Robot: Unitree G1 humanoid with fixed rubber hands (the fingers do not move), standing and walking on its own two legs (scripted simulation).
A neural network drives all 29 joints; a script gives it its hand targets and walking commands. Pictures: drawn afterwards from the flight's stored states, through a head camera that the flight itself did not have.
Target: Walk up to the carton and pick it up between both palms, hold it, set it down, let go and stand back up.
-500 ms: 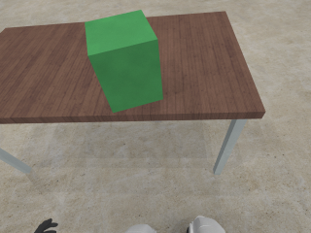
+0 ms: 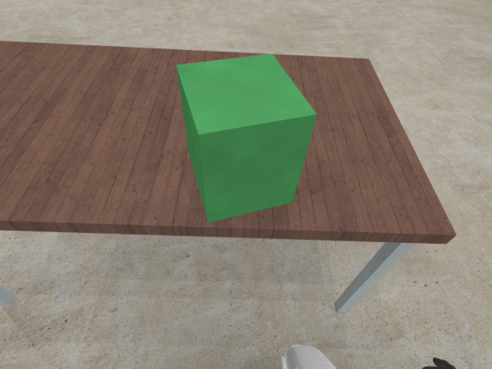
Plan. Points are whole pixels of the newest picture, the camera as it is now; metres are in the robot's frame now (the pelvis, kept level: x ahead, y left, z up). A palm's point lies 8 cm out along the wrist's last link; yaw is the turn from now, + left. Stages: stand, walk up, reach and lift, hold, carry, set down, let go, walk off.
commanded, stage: walk up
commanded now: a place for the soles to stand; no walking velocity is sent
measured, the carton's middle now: (239, 139) +0.54 +0.03 +0.04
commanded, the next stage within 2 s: none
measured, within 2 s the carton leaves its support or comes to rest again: neither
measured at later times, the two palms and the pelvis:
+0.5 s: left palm (85, 353) +0.17 +0.28 -0.10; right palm out of the picture +0.08 -0.32 -0.11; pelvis +0.03 -0.01 +0.00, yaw -5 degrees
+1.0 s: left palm out of the picture +0.14 +0.28 -0.10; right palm out of the picture +0.10 -0.33 -0.10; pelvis +0.04 -0.02 +0.01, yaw -5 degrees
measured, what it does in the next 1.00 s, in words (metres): steps on the spot: right foot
